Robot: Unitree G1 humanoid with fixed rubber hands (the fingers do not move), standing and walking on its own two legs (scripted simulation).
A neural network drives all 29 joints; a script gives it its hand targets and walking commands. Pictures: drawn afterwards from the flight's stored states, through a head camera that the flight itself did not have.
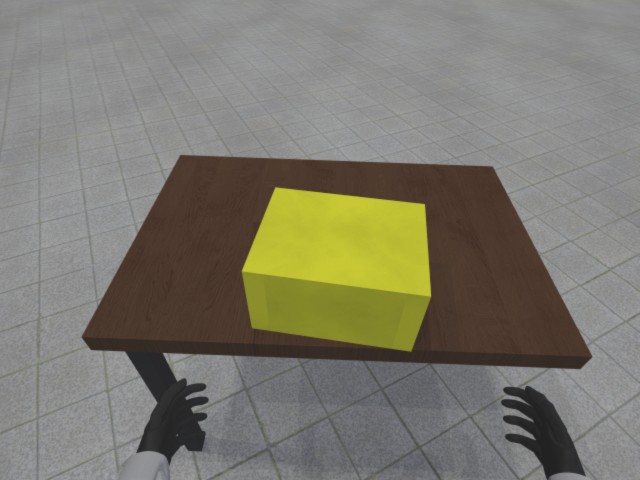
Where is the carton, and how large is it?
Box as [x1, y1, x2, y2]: [242, 187, 430, 351]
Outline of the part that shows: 275,187 242,269 243,281 252,327 410,351 430,298 424,204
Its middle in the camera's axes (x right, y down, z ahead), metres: +0.03 +0.04 +0.68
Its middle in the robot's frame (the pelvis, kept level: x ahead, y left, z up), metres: +0.49 -0.01 -0.03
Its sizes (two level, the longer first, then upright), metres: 0.274 0.210 0.149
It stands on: a table, 0.66 m high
